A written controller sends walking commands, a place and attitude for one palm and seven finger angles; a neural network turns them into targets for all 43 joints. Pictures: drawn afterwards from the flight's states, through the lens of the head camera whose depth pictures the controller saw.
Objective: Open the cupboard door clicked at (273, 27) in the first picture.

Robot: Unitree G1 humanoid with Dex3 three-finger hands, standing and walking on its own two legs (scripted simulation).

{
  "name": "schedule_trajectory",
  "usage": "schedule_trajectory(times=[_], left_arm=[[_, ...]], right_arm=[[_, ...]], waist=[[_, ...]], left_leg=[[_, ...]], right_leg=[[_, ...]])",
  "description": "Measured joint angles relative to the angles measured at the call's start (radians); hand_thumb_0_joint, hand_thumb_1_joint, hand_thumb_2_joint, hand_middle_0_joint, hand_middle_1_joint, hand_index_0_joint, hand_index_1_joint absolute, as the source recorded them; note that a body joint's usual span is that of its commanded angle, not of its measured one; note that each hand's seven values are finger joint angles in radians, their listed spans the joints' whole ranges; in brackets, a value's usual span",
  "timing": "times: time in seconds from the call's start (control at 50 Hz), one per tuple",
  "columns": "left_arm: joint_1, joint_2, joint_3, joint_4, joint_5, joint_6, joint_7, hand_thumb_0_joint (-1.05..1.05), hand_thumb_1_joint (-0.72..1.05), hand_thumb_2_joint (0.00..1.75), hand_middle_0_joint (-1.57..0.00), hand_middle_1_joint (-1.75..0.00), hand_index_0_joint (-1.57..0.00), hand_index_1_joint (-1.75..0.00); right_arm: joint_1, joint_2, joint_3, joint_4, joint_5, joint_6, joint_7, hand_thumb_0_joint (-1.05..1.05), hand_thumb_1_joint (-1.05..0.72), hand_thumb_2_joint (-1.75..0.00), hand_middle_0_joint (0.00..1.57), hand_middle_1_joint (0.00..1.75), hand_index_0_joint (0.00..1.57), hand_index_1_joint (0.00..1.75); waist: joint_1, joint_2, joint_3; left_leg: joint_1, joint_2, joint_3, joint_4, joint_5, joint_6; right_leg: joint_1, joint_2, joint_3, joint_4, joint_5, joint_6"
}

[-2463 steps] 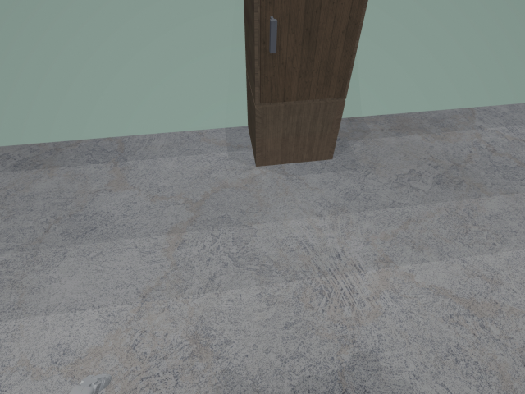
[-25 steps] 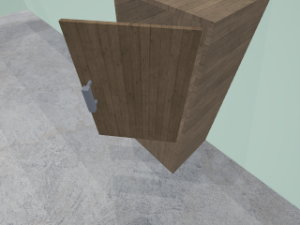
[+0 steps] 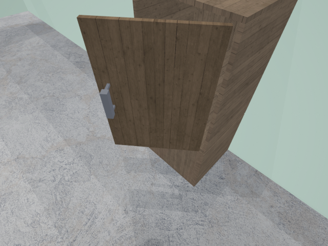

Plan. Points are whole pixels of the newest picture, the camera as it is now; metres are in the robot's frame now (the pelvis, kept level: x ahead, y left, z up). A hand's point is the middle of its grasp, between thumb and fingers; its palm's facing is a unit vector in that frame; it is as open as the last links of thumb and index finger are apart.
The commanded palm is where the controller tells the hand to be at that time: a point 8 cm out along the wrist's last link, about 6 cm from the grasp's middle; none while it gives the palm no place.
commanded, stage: look again from close up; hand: left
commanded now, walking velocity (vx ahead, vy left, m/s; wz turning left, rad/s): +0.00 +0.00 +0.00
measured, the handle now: (109, 100) +0.58 +0.24 -0.02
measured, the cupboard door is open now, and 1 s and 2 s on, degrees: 39 39 39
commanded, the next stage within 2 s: shuffle to correct the standing spot in 0.18 s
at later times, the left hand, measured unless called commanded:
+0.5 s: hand out of the picture -0.06 +0.19 -0.17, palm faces +0.04 -0.98 -0.21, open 7.4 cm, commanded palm none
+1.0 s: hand out of the picture +0.09 +0.19 -0.16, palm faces -0.01 -0.97 -0.25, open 7.3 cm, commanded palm none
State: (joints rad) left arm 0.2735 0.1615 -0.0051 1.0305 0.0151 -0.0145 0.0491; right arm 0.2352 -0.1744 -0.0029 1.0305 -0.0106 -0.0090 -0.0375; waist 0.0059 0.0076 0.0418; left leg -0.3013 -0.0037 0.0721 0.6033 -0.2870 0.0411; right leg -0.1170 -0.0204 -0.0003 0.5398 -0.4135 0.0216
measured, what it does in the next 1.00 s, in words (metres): steps on the spot: right foot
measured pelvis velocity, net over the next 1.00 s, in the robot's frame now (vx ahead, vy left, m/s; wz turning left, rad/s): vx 0.03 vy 0.00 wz -0.01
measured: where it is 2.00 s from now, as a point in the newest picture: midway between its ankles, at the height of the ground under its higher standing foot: outside the picture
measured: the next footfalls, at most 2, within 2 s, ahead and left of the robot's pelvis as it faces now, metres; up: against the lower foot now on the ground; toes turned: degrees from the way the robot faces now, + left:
right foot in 0.82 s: +0.06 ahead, -0.10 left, +0.00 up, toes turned -3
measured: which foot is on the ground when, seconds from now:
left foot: down 0.00-1.00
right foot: down 0.00-0.60, up 0.62-0.80, down 0.82-1.00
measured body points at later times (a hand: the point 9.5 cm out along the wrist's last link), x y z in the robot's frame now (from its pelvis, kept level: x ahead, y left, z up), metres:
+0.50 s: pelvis -0.01 +0.01 +0.00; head +0.00 +0.01 +0.45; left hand -0.06 +0.24 -0.15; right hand +0.01 -0.24 -0.15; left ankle +0.02 +0.09 -0.73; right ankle -0.07 -0.13 -0.73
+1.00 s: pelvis +0.03 +0.00 +0.01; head +0.06 -0.01 +0.45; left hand +0.09 +0.24 -0.14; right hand +0.05 -0.22 -0.16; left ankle +0.02 +0.09 -0.73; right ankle +0.02 -0.09 -0.73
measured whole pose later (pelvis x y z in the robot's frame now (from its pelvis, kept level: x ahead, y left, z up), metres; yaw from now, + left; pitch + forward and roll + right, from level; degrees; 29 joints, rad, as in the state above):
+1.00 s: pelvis +0.03 +0.00 +0.01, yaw +0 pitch +1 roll +2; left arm 0.19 0.18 0.00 1.01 0.01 0.00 0.04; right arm 0.24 -0.16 -0.01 1.07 -0.01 0.00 -0.03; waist -0.01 -0.01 0.04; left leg -0.24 -0.04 0.11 0.50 -0.28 0.05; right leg -0.27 -0.03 -0.05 0.58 -0.32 -0.03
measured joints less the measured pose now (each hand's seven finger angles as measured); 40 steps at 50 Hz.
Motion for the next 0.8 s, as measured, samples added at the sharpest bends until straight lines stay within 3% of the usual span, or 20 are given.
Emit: schedule_trajectory(times=[0.14,0.34,0.44,0.52,0.58,0.64,0.7,0.74,0.8], left_arm=[[-0.002,0.023,-0.004,-0.003,0.001,0.019,-0.010,0.00,0.91,0.89,-0.20,-0.30,-0.20,-0.30],[0.028,0.053,0.000,0.017,0.007,0.022,-0.023,0.00,0.91,0.89,-0.20,-0.30,-0.20,-0.30],[0.078,0.044,0.002,0.037,0.011,0.022,-0.029,0.00,0.91,0.89,-0.20,-0.30,-0.20,-0.30],[0.122,0.028,0.005,0.057,0.008,0.020,-0.033,0.00,0.91,0.89,-0.20,-0.30,-0.20,-0.30],[0.139,0.023,0.009,0.070,0.010,0.023,-0.034,0.00,0.91,0.89,-0.20,-0.30,-0.20,-0.30],[0.126,0.013,0.009,0.079,0.014,0.032,-0.033,0.00,0.91,0.89,-0.20,-0.30,-0.20,-0.30],[0.075,0.000,0.005,0.071,0.011,0.032,-0.028,0.00,0.91,0.89,-0.20,-0.30,-0.20,-0.30],[0.031,-0.006,0.005,0.051,0.004,0.027,-0.023,0.00,0.91,0.89,-0.20,-0.30,-0.20,-0.30],[-0.024,-0.003,0.007,0.019,0.004,0.015,-0.013,0.01,0.92,0.89,-0.20,-0.30,-0.20,-0.30]], right_arm=[[-0.007,-0.007,0.007,-0.004,-0.001,-0.007,0.015,0.00,-0.93,-0.89,0.20,0.30,0.20,0.30],[-0.002,-0.026,0.003,0.017,-0.003,0.004,0.025,0.00,-0.91,-0.89,0.20,0.30,0.20,0.30],[0.023,-0.031,-0.001,0.028,-0.008,0.019,0.032,0.00,-0.91,-0.90,0.20,0.30,0.20,0.30],[0.051,-0.030,0.001,0.034,-0.009,0.015,0.037,0.00,-0.91,-0.90,0.20,0.30,0.20,0.30],[0.065,-0.018,0.005,0.039,-0.008,0.002,0.036,0.00,-0.91,-0.90,0.20,0.30,0.19,0.30],[0.068,-0.005,0.008,0.029,-0.010,-0.017,0.028,0.00,-0.91,-0.90,0.20,0.30,0.20,0.30],[0.066,0.009,0.013,0.020,-0.008,-0.033,0.012,0.00,-0.91,-0.90,0.20,0.30,0.20,0.30],[0.063,0.019,0.019,0.023,-0.004,-0.033,0.006,0.00,-0.91,-0.90,0.20,0.30,0.20,0.30],[0.052,0.030,0.022,0.035,0.003,-0.026,0.002,0.00,-0.91,-0.90,0.20,0.30,0.20,0.30]], waist=[[-0.003,-0.002,-0.004],[0.007,-0.013,-0.009],[0.012,-0.015,-0.028],[0.016,-0.016,-0.035],[0.020,-0.042,-0.028],[0.023,-0.058,-0.018],[0.011,-0.047,0.006],[0.005,-0.038,0.022],[0.008,-0.033,0.036]], left_leg=[[0.002,-0.016,0.006,-0.056,0.052,0.018],[-0.001,-0.030,0.002,-0.144,0.122,0.018],[-0.020,-0.031,-0.005,-0.103,0.052,0.007],[-0.027,-0.018,-0.003,-0.037,0.020,-0.002],[-0.012,-0.028,0.010,-0.007,0.008,0.021],[0.000,-0.037,0.033,-0.001,-0.026,0.037],[0.028,-0.042,0.040,-0.055,-0.003,0.043],[0.047,-0.048,0.036,-0.097,0.020,0.043],[0.061,-0.055,0.035,-0.115,0.029,0.034]], right_leg=[[-0.016,-0.015,0.004,-0.017,0.041,0.007],[-0.043,-0.025,-0.002,-0.051,0.078,-0.004],[-0.045,-0.024,-0.005,-0.044,0.057,-0.012],[-0.026,-0.017,-0.009,-0.028,0.035,0.003],[-0.015,-0.031,-0.002,0.013,-0.008,0.009],[-0.075,-0.039,-0.007,0.165,-0.092,-0.034],[-0.177,-0.029,-0.033,0.333,-0.129,-0.047],[-0.204,-0.028,-0.046,0.296,-0.087,-0.039],[-0.187,-0.028,-0.053,0.106,0.094,-0.028]])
